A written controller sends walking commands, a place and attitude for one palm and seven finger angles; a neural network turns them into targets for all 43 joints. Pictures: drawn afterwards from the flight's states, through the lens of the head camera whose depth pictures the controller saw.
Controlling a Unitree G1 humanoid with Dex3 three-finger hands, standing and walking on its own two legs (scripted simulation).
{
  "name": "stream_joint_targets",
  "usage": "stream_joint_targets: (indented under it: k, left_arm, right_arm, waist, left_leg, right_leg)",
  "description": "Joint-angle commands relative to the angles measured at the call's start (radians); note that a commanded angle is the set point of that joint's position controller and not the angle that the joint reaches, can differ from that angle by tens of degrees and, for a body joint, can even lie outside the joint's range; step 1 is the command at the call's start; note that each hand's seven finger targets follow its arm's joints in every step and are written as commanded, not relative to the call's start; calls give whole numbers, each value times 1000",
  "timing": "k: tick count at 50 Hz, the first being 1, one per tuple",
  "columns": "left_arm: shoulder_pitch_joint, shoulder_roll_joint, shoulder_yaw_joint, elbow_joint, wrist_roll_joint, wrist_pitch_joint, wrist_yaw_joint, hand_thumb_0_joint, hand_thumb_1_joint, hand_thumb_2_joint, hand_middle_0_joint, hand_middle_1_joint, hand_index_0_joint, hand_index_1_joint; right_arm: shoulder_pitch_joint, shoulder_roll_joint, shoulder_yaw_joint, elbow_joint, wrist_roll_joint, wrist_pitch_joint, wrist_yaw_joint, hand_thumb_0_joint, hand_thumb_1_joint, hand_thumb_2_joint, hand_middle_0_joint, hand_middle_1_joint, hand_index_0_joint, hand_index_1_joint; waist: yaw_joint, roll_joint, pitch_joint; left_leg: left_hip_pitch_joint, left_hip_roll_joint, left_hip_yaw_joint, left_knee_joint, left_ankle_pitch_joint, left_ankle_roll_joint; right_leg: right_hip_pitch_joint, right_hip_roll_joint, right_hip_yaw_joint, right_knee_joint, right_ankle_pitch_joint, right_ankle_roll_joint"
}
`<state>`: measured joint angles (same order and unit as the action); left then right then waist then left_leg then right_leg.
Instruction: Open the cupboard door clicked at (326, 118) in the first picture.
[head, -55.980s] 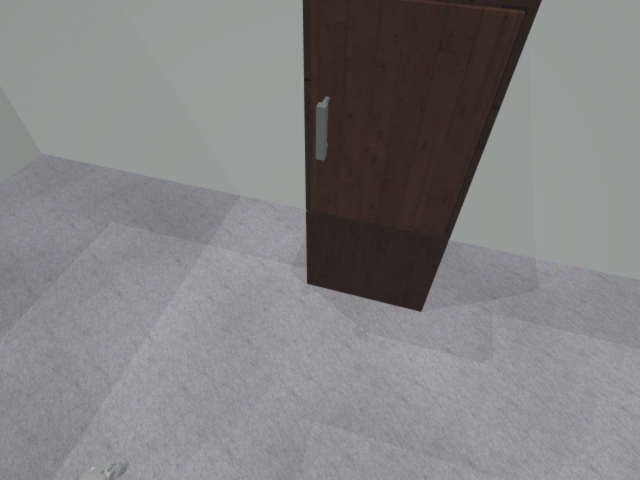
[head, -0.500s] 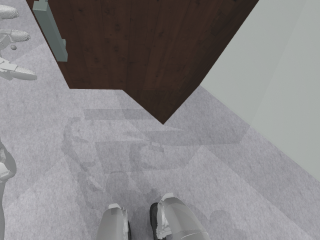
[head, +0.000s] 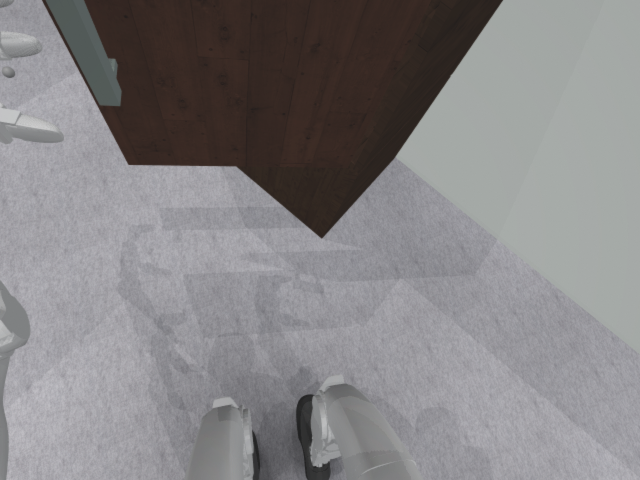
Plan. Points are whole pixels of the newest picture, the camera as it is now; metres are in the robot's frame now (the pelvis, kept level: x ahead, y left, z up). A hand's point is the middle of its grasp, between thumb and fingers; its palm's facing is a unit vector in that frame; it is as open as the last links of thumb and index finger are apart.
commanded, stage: slide the fingers in behind the handle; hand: left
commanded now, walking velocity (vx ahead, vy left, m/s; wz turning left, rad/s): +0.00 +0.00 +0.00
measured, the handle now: (90, 35) +0.60 +0.20 +0.07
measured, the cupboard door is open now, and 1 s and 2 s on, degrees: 45 45 45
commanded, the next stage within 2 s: close the thumb around the handle in 1.52 s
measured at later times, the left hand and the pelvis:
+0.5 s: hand (44, 78) +0.55 +0.24 +0.06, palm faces -0.01 -1.00 +0.00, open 14.0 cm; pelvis +0.00 +0.00 +0.00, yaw +0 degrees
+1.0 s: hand (92, 80) +0.54 +0.19 +0.06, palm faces -0.01 -1.00 +0.00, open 14.0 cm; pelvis +0.00 +0.00 +0.00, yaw +0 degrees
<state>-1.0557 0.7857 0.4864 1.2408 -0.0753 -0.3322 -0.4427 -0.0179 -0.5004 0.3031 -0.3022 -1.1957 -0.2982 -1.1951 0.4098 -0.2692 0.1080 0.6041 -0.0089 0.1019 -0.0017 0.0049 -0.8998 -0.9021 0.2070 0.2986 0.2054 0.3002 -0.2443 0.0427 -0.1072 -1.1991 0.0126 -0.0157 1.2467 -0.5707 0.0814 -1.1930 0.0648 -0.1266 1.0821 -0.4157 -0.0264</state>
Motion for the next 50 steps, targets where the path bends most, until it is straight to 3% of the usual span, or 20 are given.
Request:
stream_joint_targets:
  k: [1,3,6,8,11,14,19,20,22,23,28,29,31,33,36,38,41,44,47,50]
  left_arm:
    - [-391,231,-4,-187,-17,-58,10,0,-500,300,-300,-1200,-300,-1200]
    - [-382,202,-27,-150,-8,-44,18,0,-500,300,-300,-1200,-300,-1200]
    - [-411,224,-15,-151,-8,-47,35,0,-500,300,-300,-1200,-300,-1200]
    - [-460,248,-5,-180,-2,-65,46,0,-500,300,-300,-1200,-300,-1200]
    - [-442,299,47,-242,-3,-104,59,0,-500,300,-300,-1200,-300,-1200]
    - [-422,257,17,-234,2,-108,60,0,-500,300,-300,-1200,-300,-1200]
    - [-430,192,-30,-202,-4,-64,52,0,-500,300,-300,-1200,-300,-1200]
    - [-425,205,-16,-214,-7,-61,53,0,-500,300,-300,-1200,-300,-1200]
    - [-430,211,2,-271,-15,-75,56,0,-500,300,-300,-1200,-300,-1200]
    - [-425,186,-12,-284,-18,-81,57,0,-500,300,-300,-1200,-300,-1200]
    - [-393,73,-65,-242,-31,-84,79,0,-500,300,-300,-1200,-300,-1200]
    - [-403,69,-66,-228,-31,-79,87,0,-500,300,-300,-1200,-300,-1200]
    - [-402,112,-31,-219,-21,-79,106,0,-500,300,-300,-1200,-300,-1200]
    - [-397,69,-65,-221,-11,-81,120,0,-500,300,-300,-1200,-300,-1200]
    - [-383,92,-45,-243,-2,-110,139,0,-500,300,-300,-1200,-300,-1200]
    - [-389,31,-91,-242,2,-118,139,0,-500,300,-300,-1200,-300,-1200]
    - [-410,29,-83,-228,-13,-122,139,0,-500,300,-300,-1200,-300,-1200]
    - [-425,29,-74,-238,-20,-124,146,0,-500,300,-300,-1200,-300,-1200]
    - [-417,54,-55,-271,-6,-144,166,0,-500,300,-300,-1200,-300,-1200]
    - [-371,15,-77,-231,1,-138,180,0,-500,300,-300,-1200,-300,-1200]
  right_arm:
    - [221,-239,-83,-23,-8,-3,-19,0,-900,-900,200,300,200,300]
    - [218,-237,-82,-23,-8,-2,-19,0,-900,-900,200,300,200,300]
    - [214,-236,-77,-34,-6,-6,-21,0,-900,-900,200,300,200,300]
    - [211,-237,-78,-31,-10,-13,-20,0,-900,-900,200,300,200,300]
    - [213,-235,-84,-40,-13,-22,-16,0,-900,-900,200,300,200,300]
    - [208,-233,-86,-32,-12,-19,-8,0,-900,-900,200,300,200,300]
    - [210,-235,-88,-26,-7,-8,-11,0,-900,-900,200,300,200,300]
    - [214,-237,-88,-28,-9,-8,-11,0,-900,-900,200,300,200,300]
    - [222,-236,-95,-26,-11,-10,-11,0,-900,-900,200,300,200,300]
    - [219,-232,-97,-24,-11,-9,-9,0,-900,-900,200,300,200,300]
    - [220,-223,-104,-6,-12,-8,-1,0,-900,-900,200,300,200,300]
    - [219,-224,-102,-5,-14,-8,-1,0,-900,-900,200,300,200,300]
    - [223,-223,-100,-12,-14,-9,-2,0,-900,-900,200,300,200,300]
    - [217,-213,-99,-16,-15,-10,2,0,-900,-900,200,300,200,300]
    - [215,-212,-100,-23,-18,-12,7,0,-900,-900,200,300,200,300]
    - [209,-207,-105,-16,-18,-11,11,0,-900,-900,200,300,200,300]
    - [211,-211,-106,-17,-15,-11,7,0,-900,-900,200,300,200,300]
    - [203,-209,-107,-18,-16,-17,8,0,-900,-900,200,300,200,300]
    - [206,-208,-110,-18,-20,-17,11,0,-900,-900,200,300,200,300]
    - [200,-203,-109,-22,-18,-14,16,0,-900,-900,200,300,200,300]
  waist:
    - [-8,259,-527]
    - [-17,235,-488]
    - [-18,222,-464]
    - [-25,216,-509]
    - [3,256,-596]
    - [2,285,-592]
    - [-20,262,-538]
    - [-13,246,-562]
    - [-1,292,-633]
    - [1,290,-645]
    - [-15,245,-550]
    - [-25,210,-532]
    - [-9,213,-522]
    - [-9,226,-535]
    - [7,233,-542]
    - [-6,232,-540]
    - [-18,189,-526]
    - [-7,197,-567]
    - [10,234,-608]
    - [5,182,-556]
  left_leg:
    - [522,43,-142,-150,620,-88]
    - [489,43,-134,-154,573,-83]
    - [429,34,-121,-156,513,-70]
    - [418,33,-116,-144,491,-64]
    - [441,30,-110,-130,552,-69]
    - [492,35,-118,-129,599,-80]
    - [492,39,-126,-140,585,-78]
    - [489,38,-123,-139,584,-74]
    - [574,45,-141,-136,687,-90]
    - [593,46,-144,-134,711,-96]
    - [589,51,-150,-146,693,-98]
    - [551,46,-142,-147,648,-89]
    - [514,38,-129,-155,614,-81]
    - [523,36,-124,-155,638,-85]
    - [526,34,-123,-153,647,-87]
    - [549,38,-125,-152,653,-91]
    - [516,34,-126,-156,602,-81]
    - [504,26,-116,-155,573,-77]
    - [548,30,-125,-151,643,-92]
    - [491,26,-107,-155,586,-78]
  right_leg:
    - [188,7,62,-76,230,-8]
    - [177,9,61,-80,213,-6]
    - [206,8,68,-78,208,-10]
    - [223,8,77,-73,207,-7]
    - [272,7,86,-53,263,-14]
    - [239,6,81,-54,265,-10]
    - [208,4,70,-66,248,-4]
    - [230,5,72,-65,256,-4]
    - [217,3,69,-60,287,-6]
    - [215,4,69,-60,293,-6]
    - [173,7,61,-78,266,-3]
    - [189,8,63,-79,261,-3]
    - [220,6,68,-76,262,-8]
    - [228,3,70,-76,280,-6]
    - [239,4,72,-69,286,-11]
    - [218,3,73,-74,279,-7]
    - [233,3,74,-73,270,-8]
    - [265,0,81,-73,275,-6]
    - [260,-2,79,-60,295,-8]
    - [285,0,85,-72,293,-5]
